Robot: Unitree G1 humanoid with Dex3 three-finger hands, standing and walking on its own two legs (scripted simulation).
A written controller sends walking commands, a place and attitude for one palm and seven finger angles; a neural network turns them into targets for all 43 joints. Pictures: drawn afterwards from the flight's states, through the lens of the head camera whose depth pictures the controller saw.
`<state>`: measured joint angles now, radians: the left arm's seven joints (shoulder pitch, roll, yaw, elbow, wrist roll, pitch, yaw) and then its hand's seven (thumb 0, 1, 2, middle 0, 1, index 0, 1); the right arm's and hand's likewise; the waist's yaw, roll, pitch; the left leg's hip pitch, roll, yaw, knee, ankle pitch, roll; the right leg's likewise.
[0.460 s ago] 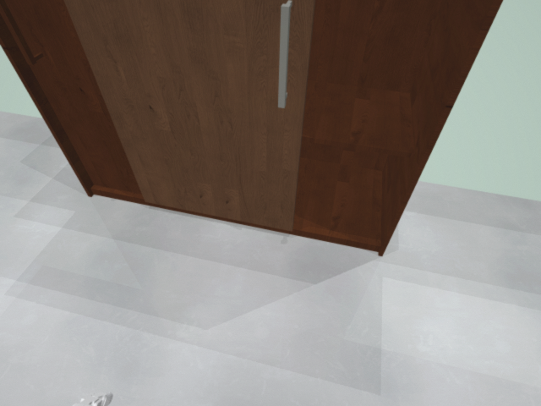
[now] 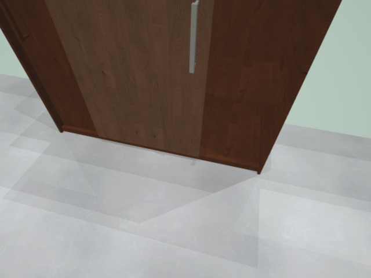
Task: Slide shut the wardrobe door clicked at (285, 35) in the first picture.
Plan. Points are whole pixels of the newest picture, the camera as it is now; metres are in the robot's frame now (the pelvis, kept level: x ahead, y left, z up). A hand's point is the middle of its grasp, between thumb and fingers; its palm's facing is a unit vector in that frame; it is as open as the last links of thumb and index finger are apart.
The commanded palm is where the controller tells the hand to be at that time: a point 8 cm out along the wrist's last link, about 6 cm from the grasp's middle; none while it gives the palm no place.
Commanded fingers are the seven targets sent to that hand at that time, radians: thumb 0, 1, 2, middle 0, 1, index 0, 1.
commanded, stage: stand and wait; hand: left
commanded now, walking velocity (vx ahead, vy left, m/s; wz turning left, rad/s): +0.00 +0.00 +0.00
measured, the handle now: (194, 39) +0.96 +0.03 +0.08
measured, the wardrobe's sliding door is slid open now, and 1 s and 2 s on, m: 0.40 0.40 0.40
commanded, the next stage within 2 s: look at it before walking up in 0.36 s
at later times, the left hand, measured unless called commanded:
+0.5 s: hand out of the picture +0.08 +0.24 -0.15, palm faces -0.03 -0.94 -0.34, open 7.4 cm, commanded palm none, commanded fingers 0.00 0.90 0.90 -0.20 -0.30 -0.20 -0.30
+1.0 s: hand out of the picture +0.07 +0.24 -0.15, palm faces -0.04 -0.94 -0.33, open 7.4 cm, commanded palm none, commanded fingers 0.00 0.90 0.90 -0.20 -0.30 -0.20 -0.30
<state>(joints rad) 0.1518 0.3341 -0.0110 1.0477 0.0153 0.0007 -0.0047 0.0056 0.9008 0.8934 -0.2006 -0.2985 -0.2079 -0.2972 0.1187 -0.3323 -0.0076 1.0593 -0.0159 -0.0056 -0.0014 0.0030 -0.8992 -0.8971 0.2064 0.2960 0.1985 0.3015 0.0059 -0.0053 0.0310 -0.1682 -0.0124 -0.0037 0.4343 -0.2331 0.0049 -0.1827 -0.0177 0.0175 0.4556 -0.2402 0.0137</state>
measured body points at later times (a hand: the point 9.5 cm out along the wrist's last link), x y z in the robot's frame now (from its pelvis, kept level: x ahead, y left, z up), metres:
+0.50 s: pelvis +0.00 -0.01 +0.00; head +0.00 -0.01 +0.45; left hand +0.08 +0.29 -0.13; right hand +0.07 -0.30 -0.13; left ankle +0.00 +0.12 -0.74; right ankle +0.00 -0.13 -0.74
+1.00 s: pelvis +0.00 -0.01 +0.00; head +0.01 -0.01 +0.45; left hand +0.07 +0.29 -0.13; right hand +0.08 -0.30 -0.13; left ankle +0.00 +0.12 -0.74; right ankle +0.00 -0.13 -0.74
